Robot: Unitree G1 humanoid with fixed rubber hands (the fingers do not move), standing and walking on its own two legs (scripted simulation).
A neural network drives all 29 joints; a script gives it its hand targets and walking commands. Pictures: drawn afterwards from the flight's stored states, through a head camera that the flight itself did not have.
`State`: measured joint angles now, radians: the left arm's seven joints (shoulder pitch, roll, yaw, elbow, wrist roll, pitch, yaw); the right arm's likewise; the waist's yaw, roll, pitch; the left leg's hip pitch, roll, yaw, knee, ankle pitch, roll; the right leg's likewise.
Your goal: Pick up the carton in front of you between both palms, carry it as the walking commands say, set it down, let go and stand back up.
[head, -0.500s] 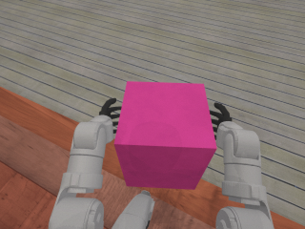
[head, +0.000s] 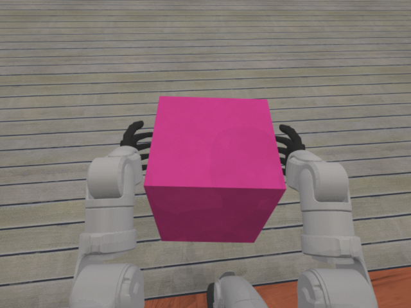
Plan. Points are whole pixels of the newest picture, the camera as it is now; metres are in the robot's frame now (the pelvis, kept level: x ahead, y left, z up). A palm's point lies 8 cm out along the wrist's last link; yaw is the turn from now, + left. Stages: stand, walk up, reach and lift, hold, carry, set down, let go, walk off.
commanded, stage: carry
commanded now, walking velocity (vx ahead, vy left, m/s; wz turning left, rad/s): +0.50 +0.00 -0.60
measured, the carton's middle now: (210, 175) +0.37 -0.04 +0.03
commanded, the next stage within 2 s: none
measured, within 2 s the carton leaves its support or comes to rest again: neither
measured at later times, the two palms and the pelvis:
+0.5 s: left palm (163, 92) +0.75 +0.06 -0.06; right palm (254, 105) +0.68 -0.23 -0.07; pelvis +0.38 -0.02 -0.16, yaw -15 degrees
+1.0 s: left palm (169, 52) +1.03 +0.04 -0.08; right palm (243, 51) +1.02 -0.26 -0.07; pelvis +0.66 -0.08 -0.18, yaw -2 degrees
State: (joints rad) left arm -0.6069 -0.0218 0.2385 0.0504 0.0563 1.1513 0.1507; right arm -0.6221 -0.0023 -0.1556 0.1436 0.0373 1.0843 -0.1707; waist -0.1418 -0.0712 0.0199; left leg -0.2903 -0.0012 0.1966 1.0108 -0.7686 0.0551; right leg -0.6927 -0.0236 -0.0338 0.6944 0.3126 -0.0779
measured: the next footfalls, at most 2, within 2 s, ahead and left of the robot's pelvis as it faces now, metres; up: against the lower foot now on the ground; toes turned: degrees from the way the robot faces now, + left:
right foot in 0.06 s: +0.20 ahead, -0.06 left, -0.12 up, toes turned -4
left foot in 0.50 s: +0.57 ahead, +0.01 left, -0.24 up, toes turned -15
